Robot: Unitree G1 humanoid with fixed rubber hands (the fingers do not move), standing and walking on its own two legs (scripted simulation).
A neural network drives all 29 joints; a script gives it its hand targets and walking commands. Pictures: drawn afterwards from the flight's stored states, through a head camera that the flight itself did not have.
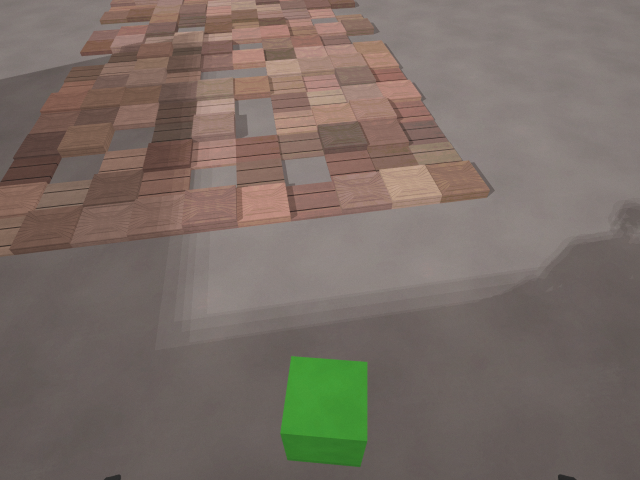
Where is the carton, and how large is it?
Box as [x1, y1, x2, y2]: [280, 356, 366, 466]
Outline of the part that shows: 291,356 280,432 287,459 359,466 366,443 366,362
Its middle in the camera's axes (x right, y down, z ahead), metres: +0.02 +0.49 +1.09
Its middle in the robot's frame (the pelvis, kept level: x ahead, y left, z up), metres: +0.44 +0.01 -0.66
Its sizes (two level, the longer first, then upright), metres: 0.210 0.200 0.250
